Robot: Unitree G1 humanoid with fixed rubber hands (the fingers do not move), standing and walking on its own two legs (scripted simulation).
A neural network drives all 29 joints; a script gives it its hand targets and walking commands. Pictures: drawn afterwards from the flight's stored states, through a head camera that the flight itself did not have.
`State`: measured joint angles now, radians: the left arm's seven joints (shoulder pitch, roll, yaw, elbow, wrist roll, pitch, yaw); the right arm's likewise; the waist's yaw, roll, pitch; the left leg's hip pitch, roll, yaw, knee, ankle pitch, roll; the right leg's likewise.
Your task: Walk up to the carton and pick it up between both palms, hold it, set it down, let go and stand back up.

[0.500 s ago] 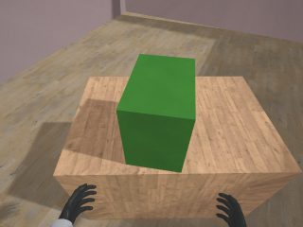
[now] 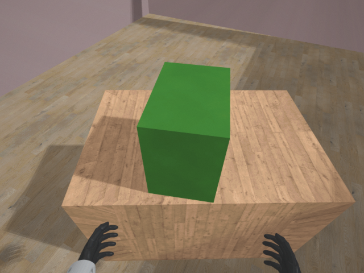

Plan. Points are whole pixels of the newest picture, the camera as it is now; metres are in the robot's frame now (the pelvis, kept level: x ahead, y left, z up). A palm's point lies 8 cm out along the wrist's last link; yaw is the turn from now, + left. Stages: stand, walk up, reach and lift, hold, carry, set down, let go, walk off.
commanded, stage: set down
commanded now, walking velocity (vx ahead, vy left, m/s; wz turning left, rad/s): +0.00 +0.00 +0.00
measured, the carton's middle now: (188, 131) +0.54 +0.03 -0.03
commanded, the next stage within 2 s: let go in 0.14 s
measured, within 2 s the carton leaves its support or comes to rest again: neither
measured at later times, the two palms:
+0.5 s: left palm (98, 255) +0.17 +0.22 -0.08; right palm out of the picture +0.15 -0.23 -0.08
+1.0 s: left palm out of the picture +0.10 +0.30 -0.08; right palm out of the picture +0.10 -0.30 -0.11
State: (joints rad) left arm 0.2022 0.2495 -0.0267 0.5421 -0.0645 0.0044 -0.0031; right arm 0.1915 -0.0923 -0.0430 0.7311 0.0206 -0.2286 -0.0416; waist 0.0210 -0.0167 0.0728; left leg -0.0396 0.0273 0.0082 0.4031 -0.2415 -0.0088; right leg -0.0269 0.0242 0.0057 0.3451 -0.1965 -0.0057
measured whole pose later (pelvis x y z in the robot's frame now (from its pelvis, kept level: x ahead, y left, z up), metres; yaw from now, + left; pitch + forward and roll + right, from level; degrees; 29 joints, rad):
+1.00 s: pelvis +0.00 +0.00 +0.00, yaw +0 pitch -3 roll +0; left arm 0.23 0.36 0.04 0.81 0.03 -0.02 0.00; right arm 0.19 -0.38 -0.02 0.93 -0.02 -0.02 0.00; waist 0.01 0.03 0.00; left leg -0.14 0.02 0.01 0.44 -0.25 -0.01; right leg -0.15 0.01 0.00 0.43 -0.23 -0.01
